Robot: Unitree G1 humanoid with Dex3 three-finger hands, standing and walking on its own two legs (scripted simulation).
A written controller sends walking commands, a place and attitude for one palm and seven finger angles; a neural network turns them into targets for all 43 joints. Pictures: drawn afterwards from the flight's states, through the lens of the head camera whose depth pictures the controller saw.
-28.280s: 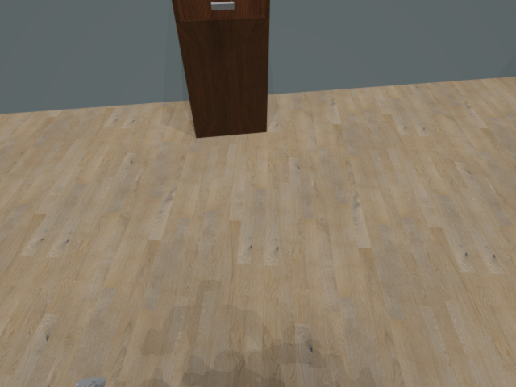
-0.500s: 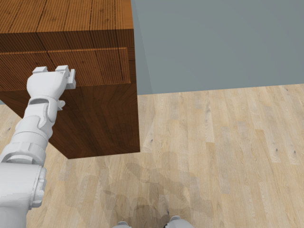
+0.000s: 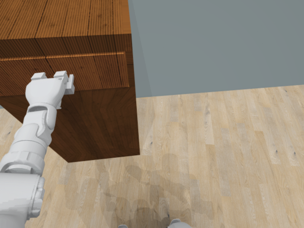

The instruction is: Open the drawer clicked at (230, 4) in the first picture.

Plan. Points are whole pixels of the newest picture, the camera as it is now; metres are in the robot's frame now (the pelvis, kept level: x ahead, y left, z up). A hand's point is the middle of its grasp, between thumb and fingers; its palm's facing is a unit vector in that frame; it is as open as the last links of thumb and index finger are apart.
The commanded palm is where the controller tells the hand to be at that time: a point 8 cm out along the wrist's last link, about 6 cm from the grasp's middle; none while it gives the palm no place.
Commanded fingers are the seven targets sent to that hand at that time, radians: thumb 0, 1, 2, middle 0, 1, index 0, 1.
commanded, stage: pull the drawer open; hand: left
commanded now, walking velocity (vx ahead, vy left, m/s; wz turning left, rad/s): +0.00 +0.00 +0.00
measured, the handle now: (54, 83) +0.51 +0.27 +0.04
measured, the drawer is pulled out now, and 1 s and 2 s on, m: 0.00 0.12 0.23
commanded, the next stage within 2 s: none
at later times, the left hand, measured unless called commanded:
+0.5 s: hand (53, 119) +0.41 +0.26 +0.02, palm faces -0.01 -0.04 -1.00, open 6.0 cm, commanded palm +0.36 +0.26 +0.07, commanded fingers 0.00 0.90 0.90 -0.40 -1.35 -0.40 -1.35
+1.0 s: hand (48, 143) +0.34 +0.25 +0.02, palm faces -0.01 -0.03 -1.00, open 6.0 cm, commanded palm +0.30 +0.25 +0.07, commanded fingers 0.00 0.90 0.90 -0.40 -1.35 -0.40 -1.35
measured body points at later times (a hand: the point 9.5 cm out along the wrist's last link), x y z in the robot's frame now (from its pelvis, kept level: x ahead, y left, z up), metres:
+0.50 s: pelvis +0.02 +0.00 +0.01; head +0.08 +0.00 +0.46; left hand +0.40 +0.26 +0.08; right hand +0.11 -0.27 -0.11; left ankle -0.03 +0.09 -0.70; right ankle +0.00 -0.12 -0.70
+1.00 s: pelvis +0.00 -0.01 +0.01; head +0.04 -0.02 +0.46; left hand +0.33 +0.25 +0.08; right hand +0.14 -0.27 -0.11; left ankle -0.03 +0.09 -0.70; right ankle +0.00 -0.12 -0.70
